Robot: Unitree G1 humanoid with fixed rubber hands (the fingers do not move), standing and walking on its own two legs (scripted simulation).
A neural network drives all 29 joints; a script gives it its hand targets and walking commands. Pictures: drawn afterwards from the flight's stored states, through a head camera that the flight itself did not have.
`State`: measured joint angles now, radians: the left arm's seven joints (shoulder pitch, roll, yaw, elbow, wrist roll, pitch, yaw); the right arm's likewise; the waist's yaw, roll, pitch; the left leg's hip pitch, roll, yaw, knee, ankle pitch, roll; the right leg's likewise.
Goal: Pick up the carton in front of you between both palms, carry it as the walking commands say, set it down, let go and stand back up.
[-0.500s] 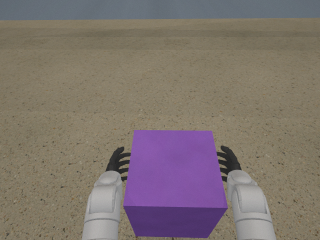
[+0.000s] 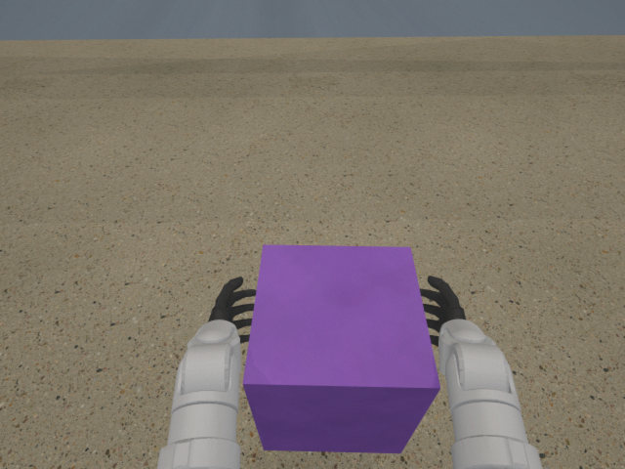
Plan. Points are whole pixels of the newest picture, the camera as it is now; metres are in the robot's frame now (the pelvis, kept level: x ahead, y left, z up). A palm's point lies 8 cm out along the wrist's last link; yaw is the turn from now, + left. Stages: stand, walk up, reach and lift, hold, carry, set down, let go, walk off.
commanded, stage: set down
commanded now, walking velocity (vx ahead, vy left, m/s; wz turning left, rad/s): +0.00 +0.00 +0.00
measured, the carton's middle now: (334, 352) +0.31 +0.00 -0.04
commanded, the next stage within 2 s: none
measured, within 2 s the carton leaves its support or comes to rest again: neither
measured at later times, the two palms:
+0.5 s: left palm (256, 359) +0.36 +0.14 -0.15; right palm (427, 365) +0.35 -0.16 -0.15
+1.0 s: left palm (266, 371) +0.40 +0.14 -0.29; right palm (408, 377) +0.39 -0.16 -0.29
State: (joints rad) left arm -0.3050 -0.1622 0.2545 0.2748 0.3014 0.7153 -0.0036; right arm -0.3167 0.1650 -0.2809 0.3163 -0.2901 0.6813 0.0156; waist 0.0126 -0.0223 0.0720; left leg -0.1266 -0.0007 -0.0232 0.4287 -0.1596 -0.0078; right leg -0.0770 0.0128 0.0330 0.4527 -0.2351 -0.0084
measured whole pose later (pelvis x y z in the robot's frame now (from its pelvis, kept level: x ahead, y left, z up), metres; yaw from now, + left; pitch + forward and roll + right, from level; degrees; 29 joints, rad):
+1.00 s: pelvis -0.04 +0.00 -0.20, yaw -2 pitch +44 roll -1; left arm -0.80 -0.05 0.41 0.68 0.22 0.20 0.05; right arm -0.80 0.06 -0.43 0.68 -0.20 0.19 -0.06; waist -0.01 0.00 -0.23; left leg -1.79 -0.09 -0.10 1.47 -0.45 -0.04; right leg -1.74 0.11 0.07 1.50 -0.52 0.03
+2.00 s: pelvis -0.06 +0.00 -0.39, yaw -4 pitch +42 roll +0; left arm -1.24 0.18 0.32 0.92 0.03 0.17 0.11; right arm -1.24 -0.13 -0.29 0.91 -0.01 0.17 -0.16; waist 0.03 -0.02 0.14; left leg -2.30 -0.10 -0.07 2.13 -0.57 -0.07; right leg -2.26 0.18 0.04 2.16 -0.64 0.06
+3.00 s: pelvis -0.08 +0.01 -0.41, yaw -5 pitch +34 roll +0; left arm -1.37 0.31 0.27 1.19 -0.04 0.02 0.06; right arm -1.38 -0.27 -0.22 1.15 0.05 0.05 -0.09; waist 0.02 -0.01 0.36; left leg -2.26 -0.05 -0.03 2.20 -0.55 -0.04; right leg -2.22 0.11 0.02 2.23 -0.61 0.04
